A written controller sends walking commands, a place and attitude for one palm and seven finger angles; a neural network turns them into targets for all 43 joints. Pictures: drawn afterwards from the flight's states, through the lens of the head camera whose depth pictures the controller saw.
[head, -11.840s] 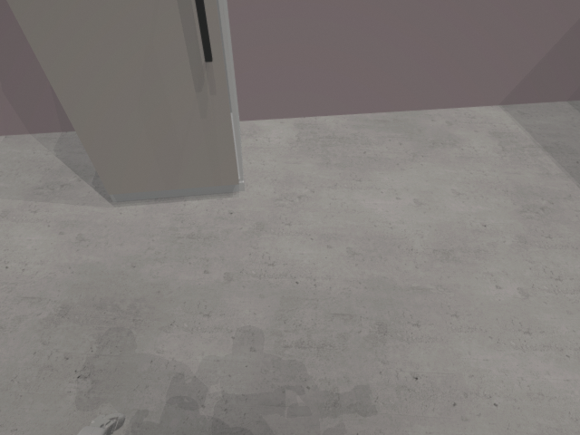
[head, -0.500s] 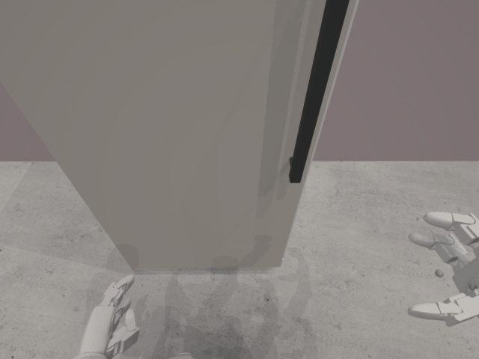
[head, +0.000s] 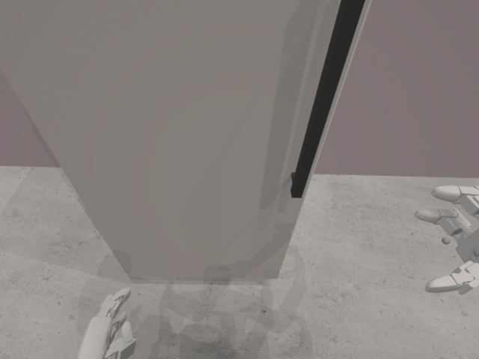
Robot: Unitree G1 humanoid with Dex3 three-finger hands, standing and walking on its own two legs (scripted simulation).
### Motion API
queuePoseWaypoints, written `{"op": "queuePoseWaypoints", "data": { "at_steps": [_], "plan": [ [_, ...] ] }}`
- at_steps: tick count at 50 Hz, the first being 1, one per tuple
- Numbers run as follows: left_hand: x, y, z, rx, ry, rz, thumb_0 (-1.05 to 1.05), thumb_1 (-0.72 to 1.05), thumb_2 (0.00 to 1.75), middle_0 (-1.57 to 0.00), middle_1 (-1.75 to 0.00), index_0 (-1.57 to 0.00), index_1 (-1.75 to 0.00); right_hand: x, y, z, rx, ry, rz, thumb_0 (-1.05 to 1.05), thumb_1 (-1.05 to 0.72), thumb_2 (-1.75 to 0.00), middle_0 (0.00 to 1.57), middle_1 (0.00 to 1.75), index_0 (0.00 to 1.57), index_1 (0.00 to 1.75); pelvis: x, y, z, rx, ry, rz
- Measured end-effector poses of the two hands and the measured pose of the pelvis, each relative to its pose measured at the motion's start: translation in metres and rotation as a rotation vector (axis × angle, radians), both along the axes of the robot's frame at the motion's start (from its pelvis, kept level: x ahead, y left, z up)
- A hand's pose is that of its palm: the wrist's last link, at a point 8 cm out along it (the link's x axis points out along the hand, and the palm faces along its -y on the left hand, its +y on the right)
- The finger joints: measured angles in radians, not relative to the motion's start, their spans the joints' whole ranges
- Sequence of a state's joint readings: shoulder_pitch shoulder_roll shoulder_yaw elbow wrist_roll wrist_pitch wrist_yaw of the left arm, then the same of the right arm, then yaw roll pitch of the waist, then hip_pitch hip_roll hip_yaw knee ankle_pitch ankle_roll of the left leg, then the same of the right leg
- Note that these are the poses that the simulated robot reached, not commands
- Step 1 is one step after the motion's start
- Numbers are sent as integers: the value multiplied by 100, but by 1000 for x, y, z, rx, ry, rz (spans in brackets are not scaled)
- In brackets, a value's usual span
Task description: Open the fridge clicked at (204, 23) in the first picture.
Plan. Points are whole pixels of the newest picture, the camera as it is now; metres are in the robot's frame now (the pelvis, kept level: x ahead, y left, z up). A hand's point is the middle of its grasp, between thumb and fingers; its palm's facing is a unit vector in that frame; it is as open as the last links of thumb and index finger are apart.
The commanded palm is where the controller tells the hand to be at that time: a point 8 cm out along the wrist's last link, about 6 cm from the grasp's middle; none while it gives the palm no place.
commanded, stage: raise the hand to about handle height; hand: right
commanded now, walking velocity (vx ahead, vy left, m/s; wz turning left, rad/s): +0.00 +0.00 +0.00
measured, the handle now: (319, 97) +0.50 -0.11 +0.20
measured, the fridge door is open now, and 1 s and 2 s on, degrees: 0 0 0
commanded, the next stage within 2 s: move the hooked fingers beside the handle in 0.38 s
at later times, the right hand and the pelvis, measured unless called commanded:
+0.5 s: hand (442, 249) +0.26 -0.27 +0.11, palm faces +0.03 +1.00 -0.03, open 14.0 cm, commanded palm +0.24 -0.31 +0.12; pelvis -0.01 +0.01 +0.00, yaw +0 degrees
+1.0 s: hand (401, 217) +0.32 -0.23 +0.11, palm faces -0.01 +1.00 -0.01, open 14.0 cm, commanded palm +0.30 -0.28 +0.11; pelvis -0.01 +0.01 +0.00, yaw +1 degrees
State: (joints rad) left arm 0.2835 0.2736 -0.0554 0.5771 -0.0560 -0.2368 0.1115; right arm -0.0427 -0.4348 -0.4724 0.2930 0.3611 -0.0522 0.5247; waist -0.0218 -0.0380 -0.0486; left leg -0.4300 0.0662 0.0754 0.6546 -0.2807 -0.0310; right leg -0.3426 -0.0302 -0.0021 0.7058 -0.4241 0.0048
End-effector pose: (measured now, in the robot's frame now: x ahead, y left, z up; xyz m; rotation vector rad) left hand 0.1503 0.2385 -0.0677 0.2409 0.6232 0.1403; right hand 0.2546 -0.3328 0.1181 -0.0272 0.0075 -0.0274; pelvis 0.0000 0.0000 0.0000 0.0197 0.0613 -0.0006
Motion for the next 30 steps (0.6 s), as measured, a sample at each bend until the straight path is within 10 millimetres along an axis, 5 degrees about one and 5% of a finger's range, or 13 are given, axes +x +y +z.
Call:
{"op": "queuePoseWaypoints", "data": {
  "at_steps": [30],
  "plan": [
    [-6, 4, 1, 0, -14, -8, 1, 91, 90, -21, -30, -20, -30, -10, 11, -6, 11, 10, -10, -1, 50, -30, 30, 120, 30, 120, -12, 7, 1, -7, -24, -4]
  ]
}}
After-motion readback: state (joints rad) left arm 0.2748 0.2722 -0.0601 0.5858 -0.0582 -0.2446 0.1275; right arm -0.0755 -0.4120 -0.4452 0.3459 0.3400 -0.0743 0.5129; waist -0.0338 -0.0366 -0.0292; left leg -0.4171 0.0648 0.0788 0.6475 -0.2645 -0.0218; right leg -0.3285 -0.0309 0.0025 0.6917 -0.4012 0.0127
